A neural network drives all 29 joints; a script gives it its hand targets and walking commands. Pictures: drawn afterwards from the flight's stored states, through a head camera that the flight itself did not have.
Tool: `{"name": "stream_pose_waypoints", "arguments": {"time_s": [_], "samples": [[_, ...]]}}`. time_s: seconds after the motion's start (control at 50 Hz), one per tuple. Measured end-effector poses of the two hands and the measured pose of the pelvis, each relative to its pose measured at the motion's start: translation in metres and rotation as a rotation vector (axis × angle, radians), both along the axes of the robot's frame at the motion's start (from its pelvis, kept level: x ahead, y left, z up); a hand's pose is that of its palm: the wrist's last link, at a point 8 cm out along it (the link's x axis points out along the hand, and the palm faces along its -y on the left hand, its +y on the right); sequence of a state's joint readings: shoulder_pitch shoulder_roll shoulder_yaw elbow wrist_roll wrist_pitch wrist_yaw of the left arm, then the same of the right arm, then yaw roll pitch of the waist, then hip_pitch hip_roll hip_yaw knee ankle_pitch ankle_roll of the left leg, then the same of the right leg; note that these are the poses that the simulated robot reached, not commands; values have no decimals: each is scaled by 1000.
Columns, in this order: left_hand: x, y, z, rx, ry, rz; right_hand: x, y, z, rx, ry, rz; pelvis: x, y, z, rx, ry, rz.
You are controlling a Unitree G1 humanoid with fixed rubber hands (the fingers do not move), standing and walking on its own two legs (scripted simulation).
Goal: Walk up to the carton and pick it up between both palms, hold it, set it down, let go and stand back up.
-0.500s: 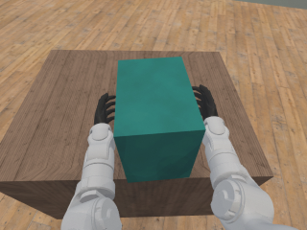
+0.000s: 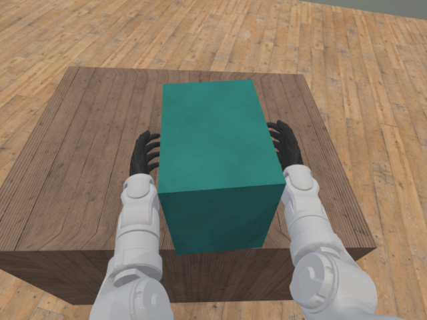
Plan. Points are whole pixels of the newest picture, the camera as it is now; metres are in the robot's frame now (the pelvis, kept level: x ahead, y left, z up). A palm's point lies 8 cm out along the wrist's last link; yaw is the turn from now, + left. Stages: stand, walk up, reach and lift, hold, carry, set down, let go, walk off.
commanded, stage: set down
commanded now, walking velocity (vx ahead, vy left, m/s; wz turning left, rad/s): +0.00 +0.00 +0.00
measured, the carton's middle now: (214, 168) +0.45 +0.06 +0.01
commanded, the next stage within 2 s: none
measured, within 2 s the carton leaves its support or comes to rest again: neither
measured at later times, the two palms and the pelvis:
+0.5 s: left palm (144, 175) +0.38 +0.19 +0.05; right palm (291, 170) +0.42 -0.09 +0.07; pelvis +0.00 +0.00 +0.00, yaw +0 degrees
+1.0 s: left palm (145, 175) +0.38 +0.19 +0.05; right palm (292, 170) +0.42 -0.10 +0.06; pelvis -0.01 +0.00 +0.00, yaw +0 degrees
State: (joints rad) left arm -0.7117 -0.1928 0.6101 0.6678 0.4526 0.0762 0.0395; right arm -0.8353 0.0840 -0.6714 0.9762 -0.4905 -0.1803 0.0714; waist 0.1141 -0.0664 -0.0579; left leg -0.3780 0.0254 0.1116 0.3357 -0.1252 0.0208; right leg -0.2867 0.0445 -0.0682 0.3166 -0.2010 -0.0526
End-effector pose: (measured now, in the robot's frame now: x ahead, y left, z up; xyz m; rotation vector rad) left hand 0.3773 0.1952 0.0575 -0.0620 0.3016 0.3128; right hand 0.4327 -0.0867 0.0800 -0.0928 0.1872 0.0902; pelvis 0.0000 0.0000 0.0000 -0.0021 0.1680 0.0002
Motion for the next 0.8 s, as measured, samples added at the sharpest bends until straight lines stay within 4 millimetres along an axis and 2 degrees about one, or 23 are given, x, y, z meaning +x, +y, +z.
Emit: {"name": "stream_pose_waypoints", "arguments": {"time_s": [0.46, 0.8], "samples": [[-2, -5, -6, 16, 1, -9, -9, -7, -14, -6, 23, -12, -3, -2, 0, 3, 0, -8], [0, -6, -7, 19, 2, -9, -9, -8, -15, -15, 26, -7, -4, -3, -1, 2, 15, -4]]}}
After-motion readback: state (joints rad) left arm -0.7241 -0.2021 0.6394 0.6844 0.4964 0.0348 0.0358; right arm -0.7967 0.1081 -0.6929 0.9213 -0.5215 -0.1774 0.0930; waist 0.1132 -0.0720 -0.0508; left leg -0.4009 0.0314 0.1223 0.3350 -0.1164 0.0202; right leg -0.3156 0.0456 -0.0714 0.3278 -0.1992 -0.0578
